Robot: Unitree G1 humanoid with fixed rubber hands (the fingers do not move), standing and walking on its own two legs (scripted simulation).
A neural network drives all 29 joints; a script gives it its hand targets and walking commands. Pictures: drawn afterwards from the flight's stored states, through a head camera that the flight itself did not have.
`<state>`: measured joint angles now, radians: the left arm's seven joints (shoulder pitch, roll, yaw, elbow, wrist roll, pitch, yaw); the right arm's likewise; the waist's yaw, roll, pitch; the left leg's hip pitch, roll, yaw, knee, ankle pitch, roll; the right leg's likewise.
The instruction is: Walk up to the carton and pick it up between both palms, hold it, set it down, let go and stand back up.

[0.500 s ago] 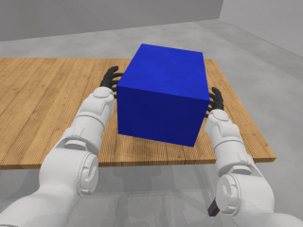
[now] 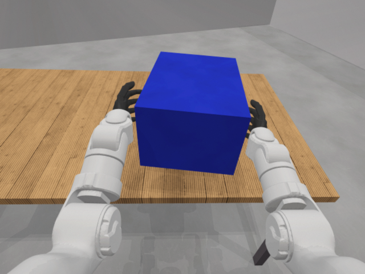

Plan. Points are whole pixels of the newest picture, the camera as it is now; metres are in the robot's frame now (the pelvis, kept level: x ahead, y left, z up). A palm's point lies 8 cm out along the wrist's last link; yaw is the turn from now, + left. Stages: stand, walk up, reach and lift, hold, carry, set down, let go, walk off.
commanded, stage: reach and lift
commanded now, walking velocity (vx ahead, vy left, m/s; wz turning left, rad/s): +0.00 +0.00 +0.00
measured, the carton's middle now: (192, 106) +0.49 -0.05 +0.15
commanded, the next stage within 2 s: hold in 0.10 s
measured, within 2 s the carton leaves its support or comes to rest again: neither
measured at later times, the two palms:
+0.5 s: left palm (112, 111) +0.38 +0.13 +0.21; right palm (255, 125) +0.38 -0.17 +0.17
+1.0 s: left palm (109, 111) +0.37 +0.14 +0.21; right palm (256, 124) +0.37 -0.17 +0.18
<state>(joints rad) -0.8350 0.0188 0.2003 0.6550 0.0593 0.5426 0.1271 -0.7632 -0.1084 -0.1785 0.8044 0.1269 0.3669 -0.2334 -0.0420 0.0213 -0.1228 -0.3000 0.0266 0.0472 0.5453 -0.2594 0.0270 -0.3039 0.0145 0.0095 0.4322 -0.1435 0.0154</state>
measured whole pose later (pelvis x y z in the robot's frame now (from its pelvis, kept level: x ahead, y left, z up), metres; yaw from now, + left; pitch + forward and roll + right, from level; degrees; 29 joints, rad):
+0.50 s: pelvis +0.00 +0.01 +0.00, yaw +0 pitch -2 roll -2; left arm -0.79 0.00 0.21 0.49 0.11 0.66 0.12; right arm -0.76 -0.11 -0.15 0.73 0.15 0.44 -0.23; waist -0.04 0.02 -0.10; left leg -0.23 0.03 0.05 0.54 -0.27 0.03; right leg -0.23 0.01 0.01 0.41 -0.14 0.02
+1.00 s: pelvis +0.00 +0.01 +0.00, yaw +0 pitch -4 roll -2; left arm -0.79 0.00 0.22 0.47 0.13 0.69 0.10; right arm -0.76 -0.11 -0.14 0.70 0.15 0.48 -0.24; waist -0.04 0.02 -0.10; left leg -0.22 0.03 0.05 0.54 -0.27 0.03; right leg -0.21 0.01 0.01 0.41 -0.14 0.02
